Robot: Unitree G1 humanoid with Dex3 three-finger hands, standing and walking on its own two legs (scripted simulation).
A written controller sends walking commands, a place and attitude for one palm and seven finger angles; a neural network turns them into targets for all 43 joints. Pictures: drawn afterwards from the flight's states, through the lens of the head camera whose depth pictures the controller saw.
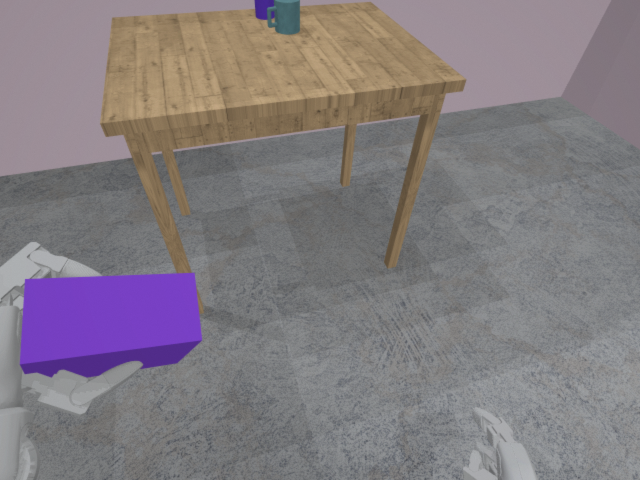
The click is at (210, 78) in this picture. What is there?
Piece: table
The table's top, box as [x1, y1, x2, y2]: [100, 2, 466, 136]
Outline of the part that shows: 466,79 371,2 300,6 300,30 297,33 290,35 280,34 274,30 274,27 269,28 267,26 266,20 261,20 255,17 254,9 112,17 100,124 105,135 109,136 460,91 462,90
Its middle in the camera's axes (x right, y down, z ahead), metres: -0.14 -0.54 +1.12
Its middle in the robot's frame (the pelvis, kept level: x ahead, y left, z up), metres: +1.20 +0.20 +0.02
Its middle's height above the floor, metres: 0.79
